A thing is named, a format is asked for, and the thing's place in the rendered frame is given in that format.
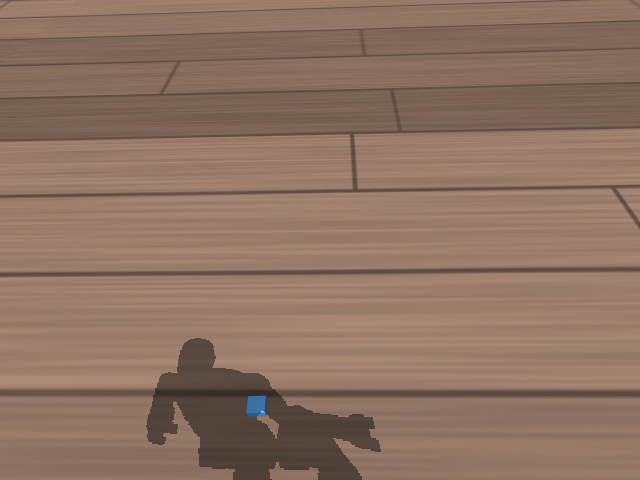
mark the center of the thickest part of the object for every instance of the small box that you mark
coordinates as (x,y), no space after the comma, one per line
(257,406)

